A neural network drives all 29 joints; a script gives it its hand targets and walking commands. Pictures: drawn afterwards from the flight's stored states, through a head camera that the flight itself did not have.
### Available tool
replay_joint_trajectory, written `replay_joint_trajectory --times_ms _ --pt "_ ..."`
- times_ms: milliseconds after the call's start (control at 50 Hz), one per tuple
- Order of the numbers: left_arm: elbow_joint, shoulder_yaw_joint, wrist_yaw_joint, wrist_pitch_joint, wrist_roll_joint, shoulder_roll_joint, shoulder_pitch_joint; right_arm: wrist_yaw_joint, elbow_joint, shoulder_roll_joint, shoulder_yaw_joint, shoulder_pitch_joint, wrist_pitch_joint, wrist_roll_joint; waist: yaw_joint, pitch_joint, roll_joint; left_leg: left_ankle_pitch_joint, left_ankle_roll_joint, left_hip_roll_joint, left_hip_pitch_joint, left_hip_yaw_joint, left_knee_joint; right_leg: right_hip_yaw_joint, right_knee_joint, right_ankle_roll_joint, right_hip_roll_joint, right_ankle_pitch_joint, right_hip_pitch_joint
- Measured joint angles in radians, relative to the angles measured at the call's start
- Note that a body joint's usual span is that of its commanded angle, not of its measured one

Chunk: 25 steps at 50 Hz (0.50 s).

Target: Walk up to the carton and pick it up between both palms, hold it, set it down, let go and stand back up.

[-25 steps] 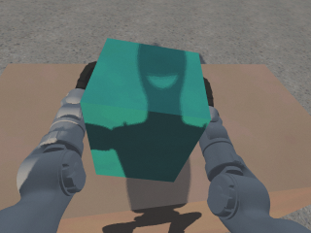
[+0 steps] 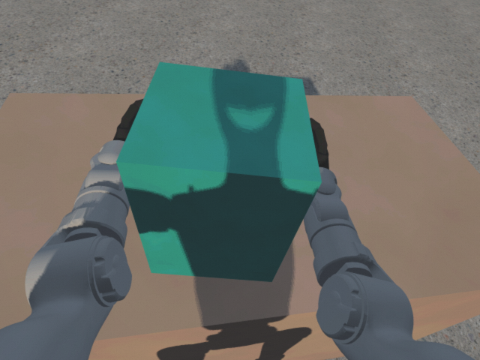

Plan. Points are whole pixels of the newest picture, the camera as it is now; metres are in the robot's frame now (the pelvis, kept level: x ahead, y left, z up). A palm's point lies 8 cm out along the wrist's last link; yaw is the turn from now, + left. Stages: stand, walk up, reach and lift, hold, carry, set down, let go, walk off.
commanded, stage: set down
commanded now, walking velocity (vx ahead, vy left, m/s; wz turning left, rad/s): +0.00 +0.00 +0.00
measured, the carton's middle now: (221, 183) +0.40 -0.01 +0.09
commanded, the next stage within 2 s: none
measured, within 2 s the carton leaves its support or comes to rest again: neither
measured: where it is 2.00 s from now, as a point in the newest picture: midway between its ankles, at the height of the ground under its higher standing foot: outside the picture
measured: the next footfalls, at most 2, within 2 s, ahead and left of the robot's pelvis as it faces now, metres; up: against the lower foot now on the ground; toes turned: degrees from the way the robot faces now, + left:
none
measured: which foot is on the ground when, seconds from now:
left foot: down 0.00-1.00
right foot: down 0.00-1.00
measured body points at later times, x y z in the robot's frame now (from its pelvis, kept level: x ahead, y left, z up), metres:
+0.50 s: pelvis -0.03 +0.00 -0.01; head +0.01 +0.03 +0.44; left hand +0.45 +0.14 +0.09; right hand +0.38 -0.18 +0.08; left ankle -0.05 +0.09 -0.75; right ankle -0.03 -0.15 -0.75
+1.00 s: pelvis -0.08 -0.01 -0.01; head -0.07 +0.02 +0.44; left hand +0.38 +0.15 +0.09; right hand +0.32 -0.19 +0.09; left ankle -0.05 +0.09 -0.75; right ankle -0.03 -0.15 -0.75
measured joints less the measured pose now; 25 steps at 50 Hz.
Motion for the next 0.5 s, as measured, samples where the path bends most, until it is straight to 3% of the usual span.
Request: replay_joint_trajectory --times_ms 100,220,320,400,500 --pt "-0.002 -0.022 0.016 -0.003 -0.026 0.007 -0.001 -0.006 0.019 0.000 0.000 0.001 -0.015 0.000 0.000 0.007 0.000 -0.001 -0.003 0.000 -0.006 0.000 0.008 0.000 0.001 0.000 0.000 -0.002 -0.002" --pt "0.026 -0.179 0.083 0.005 -0.184 0.036 -0.020 -0.056 0.136 -0.021 -0.001 0.000 -0.024 0.041 0.000 -0.007 0.008 -0.013 -0.018 0.003 -0.101 0.000 0.075 0.000 0.022 0.000 0.000 -0.015 -0.074" --pt "0.061 -0.251 0.119 -0.010 -0.285 0.045 -0.033 -0.084 0.150 -0.035 0.035 0.001 -0.051 0.102 0.000 -0.073 0.031 -0.004 -0.031 0.006 -0.230 0.000 0.133 0.000 0.053 0.005 0.000 -0.010 -0.190" --pt "0.083 -0.255 0.121 -0.019 -0.300 0.046 -0.023 -0.104 0.144 -0.050 0.099 0.002 -0.060 0.115 0.000 -0.106 0.032 -0.001 0.007 0.003 -0.244 0.000 0.104 0.000 0.073 0.013 0.000 -0.004 -0.228" --pt "0.101 -0.310 0.113 -0.013 -0.329 0.061 0.006 -0.107 0.144 -0.063 0.137 0.002 -0.059 0.180 0.000 -0.108 0.032 0.006 -0.005 0.004 -0.247 0.000 0.124 0.000 0.096 0.013 0.000 0.003 -0.232"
